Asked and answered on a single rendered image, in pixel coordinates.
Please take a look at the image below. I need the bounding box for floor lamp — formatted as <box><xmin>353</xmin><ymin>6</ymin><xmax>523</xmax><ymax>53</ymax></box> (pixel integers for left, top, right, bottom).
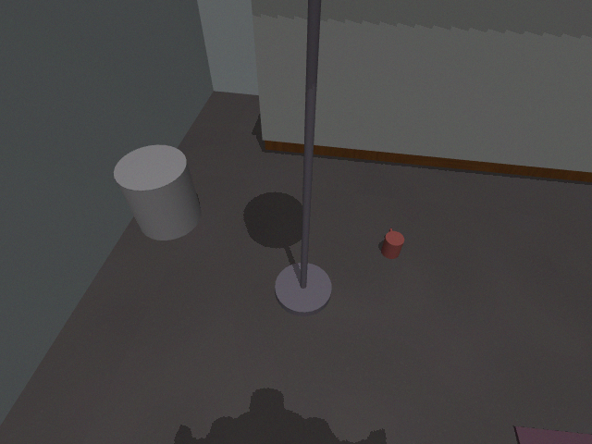
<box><xmin>275</xmin><ymin>0</ymin><xmax>332</xmax><ymax>316</ymax></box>

